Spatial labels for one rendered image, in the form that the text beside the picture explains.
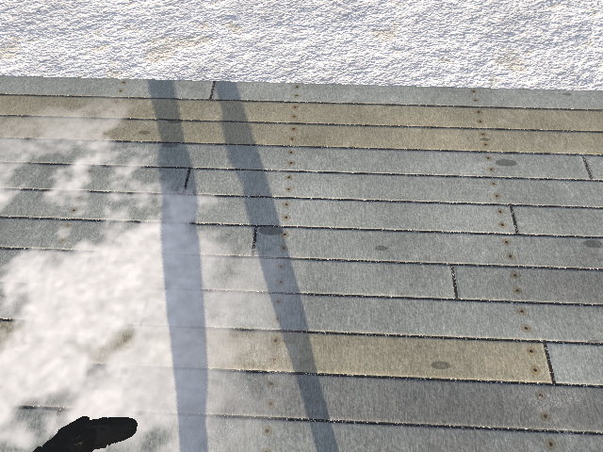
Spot left robot hand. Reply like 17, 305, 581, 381
33, 416, 138, 452

